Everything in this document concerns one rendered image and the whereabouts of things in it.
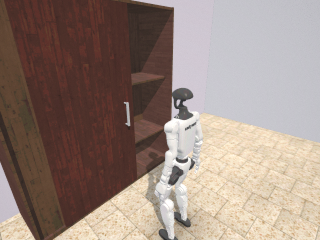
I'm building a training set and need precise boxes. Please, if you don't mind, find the right robot forearm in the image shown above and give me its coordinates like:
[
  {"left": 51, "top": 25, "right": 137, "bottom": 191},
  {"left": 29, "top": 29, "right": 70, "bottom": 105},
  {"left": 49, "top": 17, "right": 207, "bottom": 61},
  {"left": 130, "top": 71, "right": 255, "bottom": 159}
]
[{"left": 192, "top": 138, "right": 203, "bottom": 159}]

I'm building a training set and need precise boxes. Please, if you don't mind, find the handle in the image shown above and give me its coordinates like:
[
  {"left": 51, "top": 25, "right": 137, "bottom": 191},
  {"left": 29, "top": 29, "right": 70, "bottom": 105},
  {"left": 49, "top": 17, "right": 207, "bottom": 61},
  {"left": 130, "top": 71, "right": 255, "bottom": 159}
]
[{"left": 124, "top": 102, "right": 131, "bottom": 126}]

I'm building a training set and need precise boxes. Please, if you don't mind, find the humanoid robot head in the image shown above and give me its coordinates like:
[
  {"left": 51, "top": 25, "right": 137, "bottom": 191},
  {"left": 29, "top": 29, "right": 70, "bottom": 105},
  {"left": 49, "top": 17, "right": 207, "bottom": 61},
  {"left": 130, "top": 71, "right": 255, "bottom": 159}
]
[{"left": 172, "top": 88, "right": 194, "bottom": 120}]

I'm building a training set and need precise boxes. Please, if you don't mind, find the wardrobe door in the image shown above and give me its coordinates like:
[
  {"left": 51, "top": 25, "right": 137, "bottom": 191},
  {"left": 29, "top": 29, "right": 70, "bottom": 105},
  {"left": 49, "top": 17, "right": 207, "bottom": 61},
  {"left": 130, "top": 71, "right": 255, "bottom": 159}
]
[
  {"left": 0, "top": 0, "right": 65, "bottom": 240},
  {"left": 4, "top": 0, "right": 138, "bottom": 227}
]

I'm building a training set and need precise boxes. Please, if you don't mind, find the left robot forearm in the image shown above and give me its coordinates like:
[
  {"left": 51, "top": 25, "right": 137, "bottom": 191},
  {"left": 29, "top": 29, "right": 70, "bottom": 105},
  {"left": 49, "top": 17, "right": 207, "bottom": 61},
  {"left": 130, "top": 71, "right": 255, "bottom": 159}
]
[{"left": 160, "top": 151, "right": 175, "bottom": 185}]

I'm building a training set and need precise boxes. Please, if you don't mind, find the left robot hand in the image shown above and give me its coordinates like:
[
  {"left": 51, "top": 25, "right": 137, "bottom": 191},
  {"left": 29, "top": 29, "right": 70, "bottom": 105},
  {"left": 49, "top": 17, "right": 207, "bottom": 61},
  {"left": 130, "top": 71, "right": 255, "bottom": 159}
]
[{"left": 154, "top": 182, "right": 168, "bottom": 202}]

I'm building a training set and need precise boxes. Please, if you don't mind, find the left robot upper arm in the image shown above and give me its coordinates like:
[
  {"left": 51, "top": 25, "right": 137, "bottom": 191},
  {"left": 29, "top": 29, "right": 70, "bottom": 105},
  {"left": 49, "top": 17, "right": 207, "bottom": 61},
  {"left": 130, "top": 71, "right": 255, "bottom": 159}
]
[{"left": 164, "top": 119, "right": 179, "bottom": 160}]

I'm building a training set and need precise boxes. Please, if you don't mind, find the right robot hand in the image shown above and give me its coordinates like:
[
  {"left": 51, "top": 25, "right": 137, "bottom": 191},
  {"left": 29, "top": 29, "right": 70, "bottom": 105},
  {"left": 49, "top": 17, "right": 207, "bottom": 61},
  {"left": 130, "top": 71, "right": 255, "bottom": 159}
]
[{"left": 190, "top": 157, "right": 200, "bottom": 174}]

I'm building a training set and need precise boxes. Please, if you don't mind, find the right robot upper arm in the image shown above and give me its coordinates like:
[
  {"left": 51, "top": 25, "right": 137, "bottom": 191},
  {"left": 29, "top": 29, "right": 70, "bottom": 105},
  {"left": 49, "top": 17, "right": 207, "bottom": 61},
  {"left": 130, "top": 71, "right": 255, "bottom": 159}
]
[{"left": 190, "top": 111, "right": 203, "bottom": 142}]

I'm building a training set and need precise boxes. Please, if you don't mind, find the robot right foot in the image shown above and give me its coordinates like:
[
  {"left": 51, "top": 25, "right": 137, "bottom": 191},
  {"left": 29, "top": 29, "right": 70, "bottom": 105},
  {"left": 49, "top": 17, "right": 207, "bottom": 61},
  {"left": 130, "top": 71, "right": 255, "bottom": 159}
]
[{"left": 174, "top": 211, "right": 191, "bottom": 228}]

